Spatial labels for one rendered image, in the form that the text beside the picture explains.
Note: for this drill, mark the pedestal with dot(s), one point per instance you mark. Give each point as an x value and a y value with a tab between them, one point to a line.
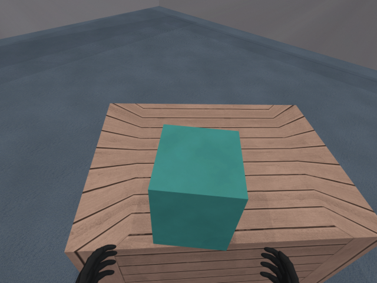
300	200

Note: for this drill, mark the carton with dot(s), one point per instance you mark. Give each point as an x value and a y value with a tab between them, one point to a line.
197	191

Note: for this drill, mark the robot left hand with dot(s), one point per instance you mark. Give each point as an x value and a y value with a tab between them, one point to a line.
90	272

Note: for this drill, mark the robot right hand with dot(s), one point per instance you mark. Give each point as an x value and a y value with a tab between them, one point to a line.
284	271

